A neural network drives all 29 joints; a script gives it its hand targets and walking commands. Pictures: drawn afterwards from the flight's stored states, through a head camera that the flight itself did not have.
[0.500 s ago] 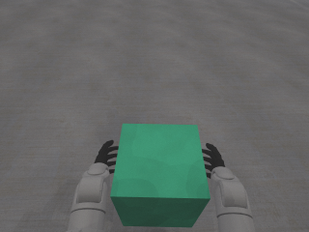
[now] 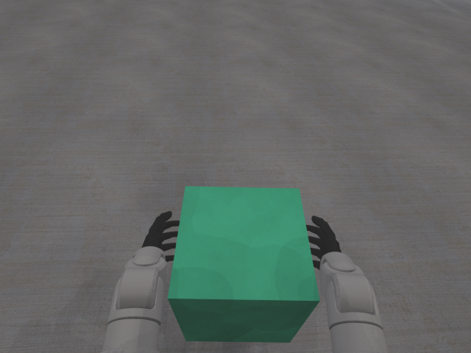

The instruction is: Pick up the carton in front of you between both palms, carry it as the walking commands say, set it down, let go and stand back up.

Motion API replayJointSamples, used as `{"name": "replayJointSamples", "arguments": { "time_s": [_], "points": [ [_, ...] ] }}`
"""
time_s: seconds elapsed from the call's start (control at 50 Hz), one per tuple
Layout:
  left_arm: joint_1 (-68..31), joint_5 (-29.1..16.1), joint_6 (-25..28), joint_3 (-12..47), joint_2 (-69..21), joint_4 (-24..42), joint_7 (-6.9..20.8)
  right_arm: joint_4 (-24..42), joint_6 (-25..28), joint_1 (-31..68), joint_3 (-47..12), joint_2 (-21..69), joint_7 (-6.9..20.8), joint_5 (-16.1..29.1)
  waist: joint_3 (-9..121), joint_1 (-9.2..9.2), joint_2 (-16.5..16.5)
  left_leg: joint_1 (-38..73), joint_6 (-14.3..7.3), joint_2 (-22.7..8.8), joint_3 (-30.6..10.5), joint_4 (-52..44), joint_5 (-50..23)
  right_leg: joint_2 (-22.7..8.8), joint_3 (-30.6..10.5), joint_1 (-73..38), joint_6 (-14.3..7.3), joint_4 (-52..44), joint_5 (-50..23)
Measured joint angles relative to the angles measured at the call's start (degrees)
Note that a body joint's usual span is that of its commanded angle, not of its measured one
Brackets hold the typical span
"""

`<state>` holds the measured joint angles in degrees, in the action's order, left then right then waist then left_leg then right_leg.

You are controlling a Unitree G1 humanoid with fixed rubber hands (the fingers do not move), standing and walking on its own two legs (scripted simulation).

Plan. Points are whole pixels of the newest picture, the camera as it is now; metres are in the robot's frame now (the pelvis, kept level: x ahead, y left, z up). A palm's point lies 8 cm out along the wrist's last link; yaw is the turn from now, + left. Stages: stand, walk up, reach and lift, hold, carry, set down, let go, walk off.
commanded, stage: hold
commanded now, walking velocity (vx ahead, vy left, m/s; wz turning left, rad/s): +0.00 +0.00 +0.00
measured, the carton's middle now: (240, 268) +0.30 +0.00 -0.04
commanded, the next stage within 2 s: set down in 0.16 s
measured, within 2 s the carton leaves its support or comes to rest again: neither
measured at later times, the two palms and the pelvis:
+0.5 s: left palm (166, 236) +0.32 +0.14 +0.02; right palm (328, 249) +0.31 -0.16 +0.02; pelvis -0.01 +0.01 -0.02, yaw -6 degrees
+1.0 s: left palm (172, 265) +0.37 +0.16 -0.18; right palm (292, 265) +0.39 -0.14 -0.18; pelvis -0.02 -0.01 -0.11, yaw -6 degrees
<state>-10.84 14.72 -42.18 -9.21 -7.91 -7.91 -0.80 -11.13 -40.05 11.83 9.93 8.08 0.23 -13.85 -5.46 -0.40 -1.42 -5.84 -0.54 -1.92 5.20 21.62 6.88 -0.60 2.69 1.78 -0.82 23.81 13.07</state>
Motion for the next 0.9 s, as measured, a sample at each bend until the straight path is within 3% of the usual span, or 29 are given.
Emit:
{"name": "replayJointSamples", "arguments": {
  "time_s": [0.2, 0.3, 0.46, 0.58, 0.66, 0.76, 0.9],
  "points": [
    [-3.31, 1.31, -0.3, -2.61, -0.61, -4.21, 0.76, -3.86, -0.01, 2.59, 2.4, 0.5, 0.36, -1.26, 0.83, -0.03, 0.16, -0.13, -0.27, 1.97, -3.83, 2.53, 0.96, 1.05, -3.23, 0.68, 0.12, 1.62, -0.42],
    [-7.71, 3.0, 0.68, -7.02, -1.71, -9.56, 1.2, -9.51, 1.5, 6.71, 6.94, 1.49, 1.24, -3.41, 1.76, -1.27, -0.12, -0.18, -0.6, 3.28, -4.96, 4.17, 2.51, 1.75, -5.88, 1.84, -0.17, 3.76, 0.61],
    [-17.71, 8.71, 6.13, -18.32, -3.65, -20.59, 2.05, -22.87, 7.42, 17.99, 17.72, 1.94, 3.22, -10.01, 1.36, -2.21, -0.33, -5.01, -0.81, 3.93, -4.87, 9.35, 4.72, 1.97, -6.96, 7.4, -0.32, 10.3, 3.5],
    [-20.86, 11.09, 12.66, -22.08, -3.63, -23.02, 3.44, -25.93, 13.44, 21.97, 20.15, 2.06, 3.27, -12.85, 0.02, -3.13, -0.37, -16.15, -0.38, 3.66, -5.09, 15.44, 6.54, 2.45, -6.66, 18.44, 0.31, 16.3, 5.06],
    [-20.63, 9.61, 19.67, -20.88, -2.79, -22.26, 3.44, -25.81, 20.12, 22.54, 18.17, 1.56, 2.21, -10.8, -0.81, -3.44, -0.21, -27.16, 0.1, 3.2, -5.77, 19.5, 6.93, 3.06, -5.88, 29.12, 0.2, 19.94, 5.37],
    [-20.11, 4.93, 28.32, -18.52, -0.91, -21.38, 2.39, -24.93, 27.97, 22.5, 13.22, 0.35, -0.72, -4.95, -0.1, -3.69, -0.29, -42.7, 0.76, 2.68, -6.58, 25.67, 7.78, 3.82, -4.88, 44.37, -0.13, 25.76, 6.19],
    [-20.43, -2.08, 32.22, -15.91, 1.26, -18.86, 1.6, -22.01, 31.57, 22.82, 7.71, -1.28, -3.72, 2.6, 6.78, -4.43, -1.31, -62.04, 1.52, 2.39, -7.03, 35.59, 10.65, 4.52, -4.21, 63.68, -0.4, 35.76, 9.12]
  ]
}}
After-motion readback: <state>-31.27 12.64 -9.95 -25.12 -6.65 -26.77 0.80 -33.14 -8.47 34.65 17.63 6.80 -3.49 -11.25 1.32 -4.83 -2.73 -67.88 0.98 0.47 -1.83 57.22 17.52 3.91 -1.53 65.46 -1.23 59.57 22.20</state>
